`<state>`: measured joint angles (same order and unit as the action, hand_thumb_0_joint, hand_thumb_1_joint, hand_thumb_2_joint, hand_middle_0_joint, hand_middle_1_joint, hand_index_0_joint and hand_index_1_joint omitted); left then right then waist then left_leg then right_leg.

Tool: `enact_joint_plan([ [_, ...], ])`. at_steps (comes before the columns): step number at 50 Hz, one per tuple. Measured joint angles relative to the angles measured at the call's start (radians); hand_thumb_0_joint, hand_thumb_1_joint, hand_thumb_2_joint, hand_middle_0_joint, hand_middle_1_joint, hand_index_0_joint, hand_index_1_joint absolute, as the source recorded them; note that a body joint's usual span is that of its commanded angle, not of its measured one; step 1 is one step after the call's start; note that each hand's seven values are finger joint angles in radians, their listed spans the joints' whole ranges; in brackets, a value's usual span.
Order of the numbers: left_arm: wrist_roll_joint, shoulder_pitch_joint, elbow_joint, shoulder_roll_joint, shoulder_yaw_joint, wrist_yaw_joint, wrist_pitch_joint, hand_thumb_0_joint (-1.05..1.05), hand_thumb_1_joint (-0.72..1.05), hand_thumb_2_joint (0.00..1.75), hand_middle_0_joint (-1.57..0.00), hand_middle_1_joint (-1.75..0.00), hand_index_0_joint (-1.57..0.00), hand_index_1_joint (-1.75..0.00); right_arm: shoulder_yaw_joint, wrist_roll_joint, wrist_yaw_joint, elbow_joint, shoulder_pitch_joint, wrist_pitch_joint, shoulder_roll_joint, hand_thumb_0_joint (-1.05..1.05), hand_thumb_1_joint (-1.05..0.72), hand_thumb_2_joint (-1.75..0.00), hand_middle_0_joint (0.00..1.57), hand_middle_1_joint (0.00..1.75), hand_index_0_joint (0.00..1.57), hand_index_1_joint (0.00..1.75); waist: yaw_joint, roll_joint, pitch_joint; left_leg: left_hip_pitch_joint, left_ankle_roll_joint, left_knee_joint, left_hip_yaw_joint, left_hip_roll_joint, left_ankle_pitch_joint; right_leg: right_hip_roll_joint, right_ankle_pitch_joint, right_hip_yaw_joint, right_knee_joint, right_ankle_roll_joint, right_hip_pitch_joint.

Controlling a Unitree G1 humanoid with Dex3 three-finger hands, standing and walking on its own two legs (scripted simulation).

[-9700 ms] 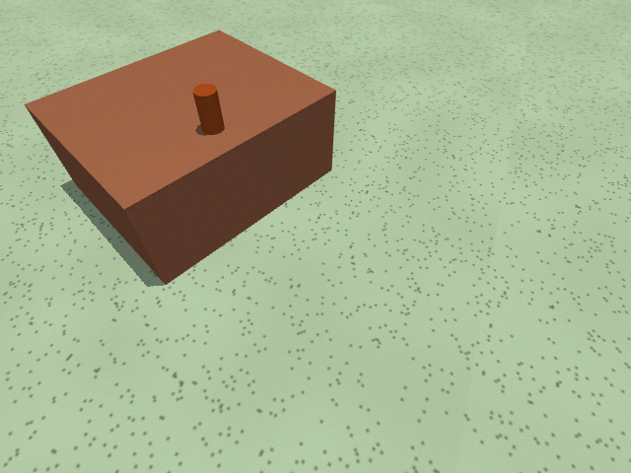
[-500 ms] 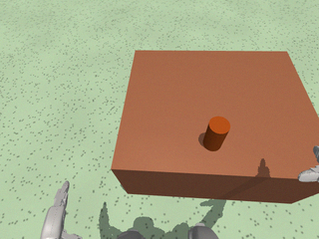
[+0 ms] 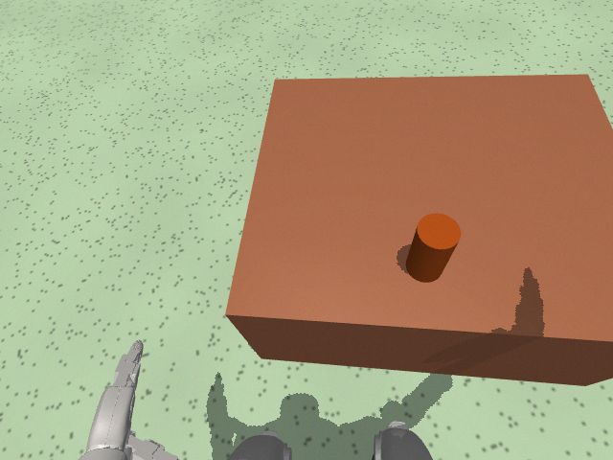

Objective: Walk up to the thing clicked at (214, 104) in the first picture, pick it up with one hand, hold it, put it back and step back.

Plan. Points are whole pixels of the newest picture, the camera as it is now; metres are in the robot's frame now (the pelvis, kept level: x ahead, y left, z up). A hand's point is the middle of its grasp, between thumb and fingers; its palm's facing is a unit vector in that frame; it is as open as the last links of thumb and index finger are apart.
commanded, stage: go down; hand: right
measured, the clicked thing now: (430, 249) +0.51 -0.19 -0.23
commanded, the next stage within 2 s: approach in 0.50 s
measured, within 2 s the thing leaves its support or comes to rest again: neither
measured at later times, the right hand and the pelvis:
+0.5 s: hand out of the picture +0.39 -0.38 +0.05, palm faces +0.22 +0.97 -0.06, open 17.7 cm; pelvis +0.00 -0.01 +0.00, yaw +0 degrees
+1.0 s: hand (572, 241) +0.42 -0.34 -0.04, palm faces +0.17 +0.98 +0.05, open 17.7 cm; pelvis -0.02 -0.01 -0.06, yaw +2 degrees
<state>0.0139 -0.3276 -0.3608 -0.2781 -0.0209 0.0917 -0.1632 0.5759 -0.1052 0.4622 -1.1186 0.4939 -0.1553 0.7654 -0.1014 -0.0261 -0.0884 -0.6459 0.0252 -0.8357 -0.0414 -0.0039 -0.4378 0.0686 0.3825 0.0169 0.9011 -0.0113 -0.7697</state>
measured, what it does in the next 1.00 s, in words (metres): lowers itself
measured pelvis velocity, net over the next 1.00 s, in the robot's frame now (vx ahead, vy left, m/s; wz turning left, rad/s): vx -0.02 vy -0.01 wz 0.03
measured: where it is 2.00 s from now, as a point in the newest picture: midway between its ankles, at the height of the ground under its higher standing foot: outside the picture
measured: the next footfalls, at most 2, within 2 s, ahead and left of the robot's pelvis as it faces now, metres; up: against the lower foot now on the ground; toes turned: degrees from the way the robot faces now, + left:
none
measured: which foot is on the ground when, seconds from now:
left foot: down 0.00-1.00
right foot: down 0.00-1.00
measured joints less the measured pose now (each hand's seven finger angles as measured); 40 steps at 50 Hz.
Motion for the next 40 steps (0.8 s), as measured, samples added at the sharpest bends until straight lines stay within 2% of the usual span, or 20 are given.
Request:
enact_joint_plan([
  [14, 0.002, 0.000, 0.016, 0.016, -0.018, -0.017, 0.017, -0.01, -0.52, 0.06, -0.05, -0.06, -0.06, -0.06, 0.020, 0.000, 0.012, -0.030, 0.043, -0.027, 0.018, -0.02, 0.56, -0.04, 0.04, 0.05, 0.04, 0.05, -0.008, 0.001, -0.015, -0.010, 0.004, 0.008, -0.002, 0.003, 0.001, 0.002, 0.007, 0.003, 0.009, 0.004, -0.019],
  [25, -0.001, 0.003, 0.025, 0.007, -0.004, -0.027, 0.025, -0.01, -0.52, 0.06, -0.05, -0.06, -0.06, -0.06, 0.022, 0.003, 0.016, -0.042, 0.088, -0.043, 0.041, -0.02, 0.59, -0.04, 0.04, 0.05, 0.04, 0.05, -0.018, -0.001, -0.012, -0.034, 0.008, -0.006, -0.004, 0.001, 0.001, 0.000, 0.010, 0.006, 0.027, 0.008, -0.047],
  [32, 0.000, 0.003, 0.026, 0.008, -0.009, -0.025, 0.028, -0.01, -0.52, 0.06, -0.05, -0.06, -0.06, -0.05, 0.030, 0.001, 0.017, -0.059, 0.114, -0.050, 0.052, -0.02, 0.60, -0.04, 0.03, 0.05, 0.04, 0.06, -0.024, -0.001, -0.019, -0.042, 0.012, -0.004, -0.003, 0.002, 0.002, 0.000, 0.012, 0.006, 0.032, 0.011, -0.057],
  [36, 0.003, 0.010, 0.019, 0.014, -0.012, -0.032, 0.022, -0.01, -0.52, 0.06, -0.05, -0.05, -0.06, -0.05, 0.026, -0.009, 0.020, -0.091, 0.135, -0.075, 0.059, -0.02, 0.59, -0.05, 0.04, 0.05, 0.04, 0.06, -0.028, 0.000, -0.025, -0.062, 0.013, -0.018, -0.003, 0.001, -0.002, 0.000, 0.016, 0.007, 0.046, 0.013, -0.078],
  [40, 0.010, 0.025, 0.031, 0.015, -0.011, -0.042, 0.007, -0.01, -0.53, 0.06, -0.05, -0.05, -0.05, -0.05, 0.024, -0.037, 0.030, -0.128, 0.157, -0.141, 0.056, -0.02, 0.59, -0.04, 0.04, 0.05, 0.04, 0.05, -0.037, -0.002, -0.033, -0.122, 0.015, -0.069, -0.002, 0.001, -0.019, 0.000, 0.030, 0.008, 0.093, 0.015, -0.136],
])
